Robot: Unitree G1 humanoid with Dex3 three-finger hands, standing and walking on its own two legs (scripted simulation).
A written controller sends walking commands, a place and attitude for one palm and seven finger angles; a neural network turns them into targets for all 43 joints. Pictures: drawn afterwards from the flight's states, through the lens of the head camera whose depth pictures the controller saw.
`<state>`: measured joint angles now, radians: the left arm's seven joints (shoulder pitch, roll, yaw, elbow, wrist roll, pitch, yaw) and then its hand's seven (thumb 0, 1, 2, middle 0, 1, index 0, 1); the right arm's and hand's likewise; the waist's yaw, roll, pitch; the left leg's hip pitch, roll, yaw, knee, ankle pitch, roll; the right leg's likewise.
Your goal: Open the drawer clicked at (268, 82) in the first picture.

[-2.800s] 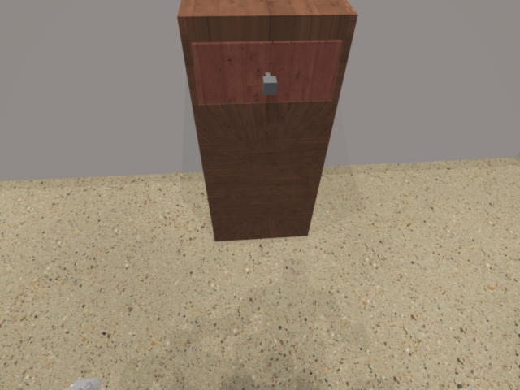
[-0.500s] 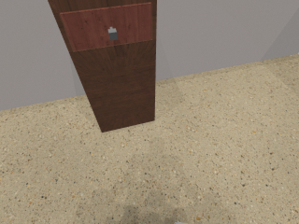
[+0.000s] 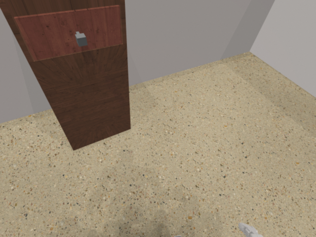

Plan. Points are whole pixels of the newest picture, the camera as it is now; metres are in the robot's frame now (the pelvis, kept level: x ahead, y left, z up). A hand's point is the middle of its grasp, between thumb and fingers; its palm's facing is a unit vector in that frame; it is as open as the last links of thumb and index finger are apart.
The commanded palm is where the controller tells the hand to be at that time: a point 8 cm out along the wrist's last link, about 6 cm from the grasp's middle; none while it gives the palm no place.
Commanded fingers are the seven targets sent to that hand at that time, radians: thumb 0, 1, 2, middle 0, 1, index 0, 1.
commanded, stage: walk to a spot facing it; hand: left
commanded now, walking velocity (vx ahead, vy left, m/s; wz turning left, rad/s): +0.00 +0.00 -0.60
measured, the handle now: (80, 37) +0.79 +0.40 +0.05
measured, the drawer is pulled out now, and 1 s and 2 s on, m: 0.00 0.00 0.00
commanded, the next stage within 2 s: turn to face it in 1.40 s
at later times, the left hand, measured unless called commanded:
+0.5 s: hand (115, 230) +0.16 +0.13 -0.15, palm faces -0.32 -0.92 -0.25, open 7.4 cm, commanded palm none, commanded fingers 0.00 0.90 0.90 -0.20 -0.30 -0.20 -0.30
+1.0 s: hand (111, 208) +0.22 +0.15 -0.17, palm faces -0.50 -0.85 -0.16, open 7.4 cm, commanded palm none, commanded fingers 0.00 0.90 0.90 -0.20 -0.30 -0.20 -0.30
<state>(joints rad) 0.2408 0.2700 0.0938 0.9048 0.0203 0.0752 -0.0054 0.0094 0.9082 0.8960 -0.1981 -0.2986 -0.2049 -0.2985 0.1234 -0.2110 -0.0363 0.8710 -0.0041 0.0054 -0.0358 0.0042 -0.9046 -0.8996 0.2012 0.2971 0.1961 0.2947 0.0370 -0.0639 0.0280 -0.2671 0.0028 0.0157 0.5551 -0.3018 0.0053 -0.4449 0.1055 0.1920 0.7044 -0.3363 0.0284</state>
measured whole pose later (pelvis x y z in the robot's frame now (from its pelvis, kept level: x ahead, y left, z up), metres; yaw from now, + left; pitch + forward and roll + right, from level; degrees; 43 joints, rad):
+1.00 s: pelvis +0.09 -0.01 +0.01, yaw -36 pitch -1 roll -2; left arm 0.31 0.25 0.11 0.99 0.03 0.05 -0.05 0.01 0.91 0.90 -0.19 -0.30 -0.20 -0.30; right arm 0.28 -0.16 -0.02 0.92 -0.02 -0.06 -0.02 0.00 -0.90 -0.90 0.20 0.30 0.20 0.29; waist 0.03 -0.05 0.00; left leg -0.20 0.09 0.19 0.47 -0.26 0.02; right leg -0.52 -0.02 -0.02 1.19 -0.28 0.01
